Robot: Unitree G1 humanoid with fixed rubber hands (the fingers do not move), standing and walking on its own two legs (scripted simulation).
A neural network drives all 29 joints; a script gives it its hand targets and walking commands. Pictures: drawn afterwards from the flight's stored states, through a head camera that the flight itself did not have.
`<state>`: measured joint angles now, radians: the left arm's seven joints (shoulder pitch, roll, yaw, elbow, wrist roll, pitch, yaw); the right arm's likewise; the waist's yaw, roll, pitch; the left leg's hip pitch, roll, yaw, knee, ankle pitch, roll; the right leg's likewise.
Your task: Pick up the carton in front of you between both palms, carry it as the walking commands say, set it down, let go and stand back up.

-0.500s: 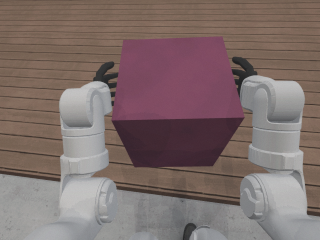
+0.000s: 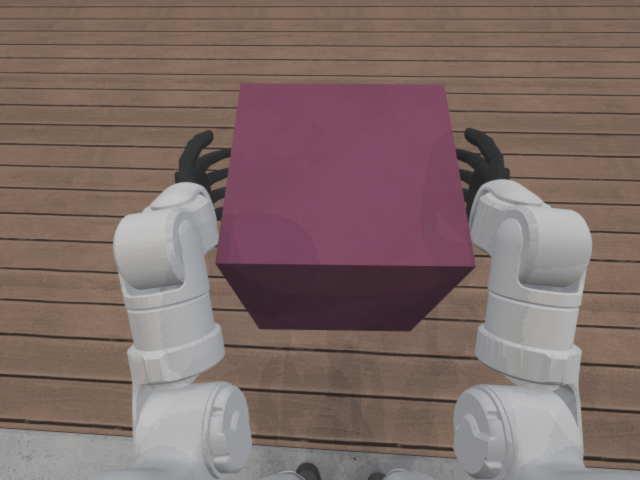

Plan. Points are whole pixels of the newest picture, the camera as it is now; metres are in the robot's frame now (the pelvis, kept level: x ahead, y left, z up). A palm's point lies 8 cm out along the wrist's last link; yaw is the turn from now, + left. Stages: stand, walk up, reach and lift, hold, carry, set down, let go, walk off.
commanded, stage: carry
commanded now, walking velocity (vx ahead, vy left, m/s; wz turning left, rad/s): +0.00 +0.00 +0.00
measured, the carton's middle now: (337, 225) +0.40 -0.01 +0.06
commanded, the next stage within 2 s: none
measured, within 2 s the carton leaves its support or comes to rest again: neither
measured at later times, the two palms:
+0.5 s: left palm (211, 211) +0.39 +0.13 +0.11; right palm (491, 198) +0.39 -0.17 +0.11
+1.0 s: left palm (205, 245) +0.34 +0.13 +0.12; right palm (509, 232) +0.34 -0.17 +0.12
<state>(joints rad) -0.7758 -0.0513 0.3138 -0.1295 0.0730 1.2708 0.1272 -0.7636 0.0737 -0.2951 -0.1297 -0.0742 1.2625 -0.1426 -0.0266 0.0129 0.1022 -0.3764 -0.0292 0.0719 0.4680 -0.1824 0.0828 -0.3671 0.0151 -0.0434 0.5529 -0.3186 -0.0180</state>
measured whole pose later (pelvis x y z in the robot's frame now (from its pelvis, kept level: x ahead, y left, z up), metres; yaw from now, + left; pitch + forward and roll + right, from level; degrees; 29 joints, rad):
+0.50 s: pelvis +0.04 -0.02 -0.01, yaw +0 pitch +3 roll +0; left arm -0.65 -0.01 0.20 0.16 0.07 1.21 0.12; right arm -0.65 0.01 -0.20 0.16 -0.06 1.21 -0.12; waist 0.01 0.00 -0.07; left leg -0.28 -0.01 0.06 0.55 -0.33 0.03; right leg -0.25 0.03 -0.06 0.55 -0.36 -0.05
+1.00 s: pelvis +0.00 -0.02 -0.01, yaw +0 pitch +1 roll +0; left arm -0.66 0.00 0.20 0.20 0.06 1.22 0.12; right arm -0.67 -0.01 -0.19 0.22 -0.06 1.23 -0.12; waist 0.00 0.00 -0.07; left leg -0.29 -0.01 0.06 0.53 -0.26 0.03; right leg -0.26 0.03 -0.06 0.52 -0.28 -0.06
